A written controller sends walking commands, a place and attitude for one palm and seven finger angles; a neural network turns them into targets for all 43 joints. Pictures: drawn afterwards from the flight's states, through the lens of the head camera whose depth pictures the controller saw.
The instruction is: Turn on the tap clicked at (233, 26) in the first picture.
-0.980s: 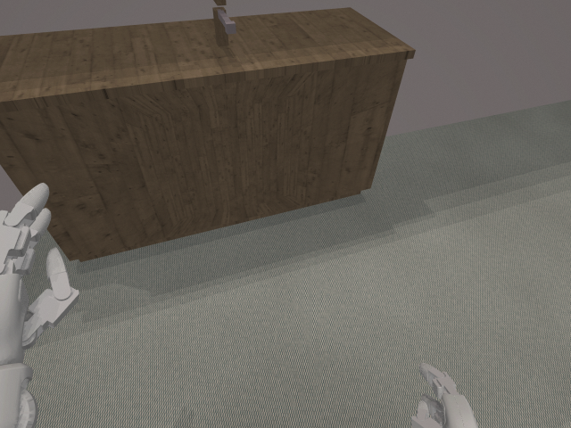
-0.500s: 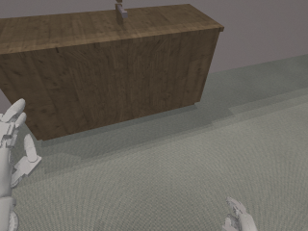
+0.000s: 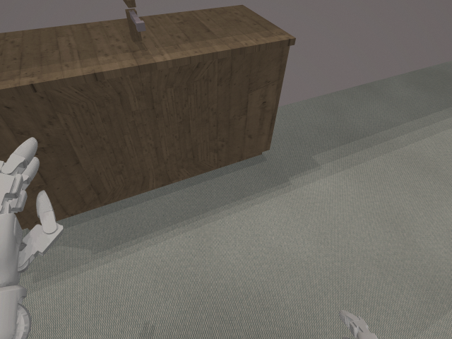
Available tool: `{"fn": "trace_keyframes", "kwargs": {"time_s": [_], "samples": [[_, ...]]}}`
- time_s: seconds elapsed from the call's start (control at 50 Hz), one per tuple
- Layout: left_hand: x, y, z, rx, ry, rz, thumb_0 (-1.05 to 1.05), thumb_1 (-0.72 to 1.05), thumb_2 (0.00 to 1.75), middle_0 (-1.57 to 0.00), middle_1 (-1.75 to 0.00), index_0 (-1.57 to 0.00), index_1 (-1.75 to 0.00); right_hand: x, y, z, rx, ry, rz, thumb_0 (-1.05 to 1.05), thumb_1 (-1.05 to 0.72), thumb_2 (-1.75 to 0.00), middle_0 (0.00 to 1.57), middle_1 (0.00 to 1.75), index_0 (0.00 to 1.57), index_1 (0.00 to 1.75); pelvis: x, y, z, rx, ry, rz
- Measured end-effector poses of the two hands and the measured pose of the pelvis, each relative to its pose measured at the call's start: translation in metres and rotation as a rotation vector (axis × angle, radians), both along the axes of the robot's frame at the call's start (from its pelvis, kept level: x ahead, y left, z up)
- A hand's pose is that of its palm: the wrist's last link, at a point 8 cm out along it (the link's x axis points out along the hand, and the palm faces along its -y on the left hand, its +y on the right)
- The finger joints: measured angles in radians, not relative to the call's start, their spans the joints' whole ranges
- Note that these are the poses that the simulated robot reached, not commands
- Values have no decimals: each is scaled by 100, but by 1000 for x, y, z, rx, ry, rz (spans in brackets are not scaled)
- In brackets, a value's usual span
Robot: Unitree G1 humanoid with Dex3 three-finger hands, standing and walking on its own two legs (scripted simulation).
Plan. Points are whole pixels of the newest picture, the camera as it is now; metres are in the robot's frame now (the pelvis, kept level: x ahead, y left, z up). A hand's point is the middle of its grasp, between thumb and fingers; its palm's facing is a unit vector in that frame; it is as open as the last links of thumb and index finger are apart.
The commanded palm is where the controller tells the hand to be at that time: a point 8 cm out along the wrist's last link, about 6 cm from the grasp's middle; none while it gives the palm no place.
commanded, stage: walk to a spot facing it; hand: left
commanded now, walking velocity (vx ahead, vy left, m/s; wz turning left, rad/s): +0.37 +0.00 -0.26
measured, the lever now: (140, 26) +1.06 +0.37 +0.11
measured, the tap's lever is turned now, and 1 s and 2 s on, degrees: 0 0 0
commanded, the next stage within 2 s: turn to face it in 0.82 s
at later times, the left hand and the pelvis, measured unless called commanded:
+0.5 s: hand (159, 137) +0.40 +0.15 +0.17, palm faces +0.26 -0.83 -0.49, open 7.4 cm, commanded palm +0.34 +0.20 +0.18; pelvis +0.14 -0.05 -0.02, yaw -8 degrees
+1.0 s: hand (175, 84) +0.55 +0.14 +0.19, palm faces +0.29 -0.88 -0.38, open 7.4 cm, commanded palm +0.49 +0.19 +0.18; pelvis +0.29 -0.06 +0.00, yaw -8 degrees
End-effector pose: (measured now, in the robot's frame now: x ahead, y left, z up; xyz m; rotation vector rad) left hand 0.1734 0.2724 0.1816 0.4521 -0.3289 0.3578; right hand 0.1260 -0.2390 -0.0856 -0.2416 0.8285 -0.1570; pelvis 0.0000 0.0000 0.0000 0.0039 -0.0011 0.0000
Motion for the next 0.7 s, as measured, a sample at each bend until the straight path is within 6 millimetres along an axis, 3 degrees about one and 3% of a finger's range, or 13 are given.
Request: {"fn": "trace_keyframes", "kwargs": {"time_s": [0.1,0.18,0.34,0.4,0.46,0.5,0.6,0.7], "samples": [[31,11,3,38,-29,-31,2,89,89,-21,-30,-21,-31,23,-6,8,-54,-34,-43,2,-90,-90,20,30,21,30,28,10,-6,-2,-7,-38],[67,12,1,33,-28,-44,2,89,89,-21,-30,-21,-31,46,0,10,-23,-87,-95,2,-90,-90,20,30,20,30,47,11,-6,8,-16,-89],[135,-37,15,75,18,-151,2,89,89,-21,-30,-21,-31,79,9,7,97,-95,-126,2,-90,-90,21,30,21,30,93,-11,6,-20,2,-153],[159,-57,18,135,25,-169,2,89,89,-21,-30,-21,-31,91,-4,-6,125,-77,-144,2,-90,-90,21,30,21,30,113,-28,0,-27,-2,-158],[179,-76,12,184,-4,-168,2,89,89,-21,-30,-21,-31,107,-27,-30,131,-44,-144,1,-90,-90,21,30,21,30,129,-47,-19,-12,-13,-137],[190,-83,8,154,2,-166,2,89,89,-21,-30,-21,-31,117,-44,-38,113,-2,-139,2,-90,-90,21,30,21,30,137,-51,-21,-15,-22,-144],[209,-92,8,122,57,-166,2,89,89,-21,-30,-21,-31,140,-80,-24,48,45,-178,2,-90,-90,21,30,21,30,165,-58,-8,-9,-14,-140],[232,-86,20,121,27,-146,2,89,89,-22,-30,-21,-31,173,-96,2,-27,30,-177,2,-91,-90,20,30,20,30,199,-61,2,10,-5,-129]]}}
